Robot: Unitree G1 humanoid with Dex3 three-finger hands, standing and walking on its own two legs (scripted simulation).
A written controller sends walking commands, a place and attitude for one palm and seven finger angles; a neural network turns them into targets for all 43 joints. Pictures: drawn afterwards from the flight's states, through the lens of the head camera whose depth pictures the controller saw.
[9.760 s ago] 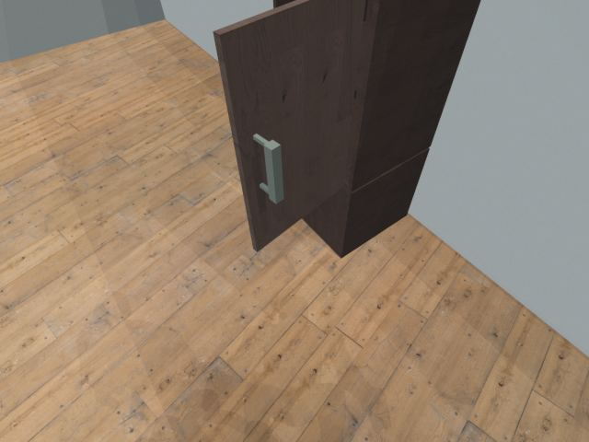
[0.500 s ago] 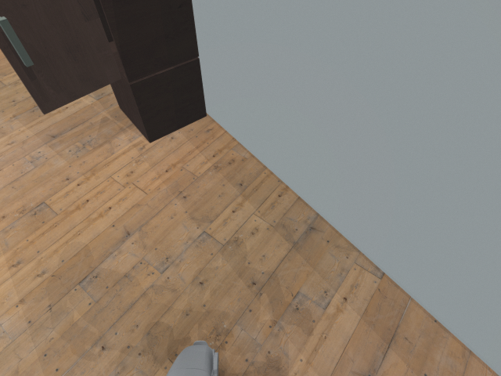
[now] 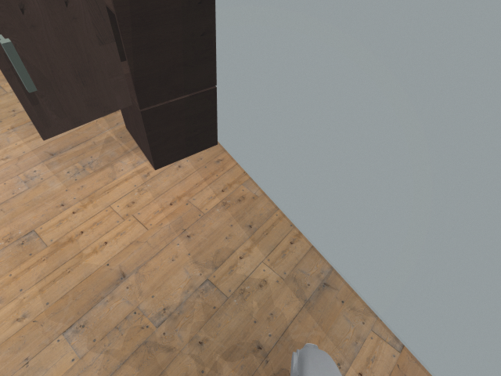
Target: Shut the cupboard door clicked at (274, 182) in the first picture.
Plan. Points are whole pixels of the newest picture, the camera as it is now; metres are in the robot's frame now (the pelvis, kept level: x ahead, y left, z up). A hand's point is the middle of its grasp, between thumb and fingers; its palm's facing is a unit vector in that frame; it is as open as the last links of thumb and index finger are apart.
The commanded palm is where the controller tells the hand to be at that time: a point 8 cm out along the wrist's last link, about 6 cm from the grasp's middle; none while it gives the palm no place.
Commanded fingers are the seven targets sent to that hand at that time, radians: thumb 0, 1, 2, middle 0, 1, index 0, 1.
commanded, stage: walk to a spot facing it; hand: left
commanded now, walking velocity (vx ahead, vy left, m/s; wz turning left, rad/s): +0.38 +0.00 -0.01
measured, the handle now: (16, 64) +0.91 +0.76 -0.05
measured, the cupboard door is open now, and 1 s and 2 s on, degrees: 98 98 98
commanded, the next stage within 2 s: turn to face it in 0.80 s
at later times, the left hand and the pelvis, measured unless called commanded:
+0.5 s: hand (187, 306) +0.27 +0.14 -0.17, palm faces +0.10 -0.97 -0.22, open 7.0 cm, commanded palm none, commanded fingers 0.00 0.90 0.90 -0.20 -0.30 -0.20 -0.30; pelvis +0.23 -0.06 -0.01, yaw +4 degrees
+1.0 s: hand (172, 235) +0.44 +0.20 -0.18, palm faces +0.19 -0.97 -0.14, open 7.3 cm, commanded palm none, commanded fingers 0.00 0.90 0.90 -0.20 -0.30 -0.20 -0.30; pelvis +0.44 +0.03 +0.00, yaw +8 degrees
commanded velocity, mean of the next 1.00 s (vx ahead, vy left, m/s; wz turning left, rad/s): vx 0.30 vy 0.00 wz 0.17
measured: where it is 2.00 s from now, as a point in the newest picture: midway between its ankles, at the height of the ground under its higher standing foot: (240, 283)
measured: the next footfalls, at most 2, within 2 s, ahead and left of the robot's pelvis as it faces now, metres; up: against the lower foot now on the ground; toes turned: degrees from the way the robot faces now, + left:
right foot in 0.24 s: +0.24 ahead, -0.14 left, +0.00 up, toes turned -6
left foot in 0.72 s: +0.47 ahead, +0.10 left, +0.00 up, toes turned +14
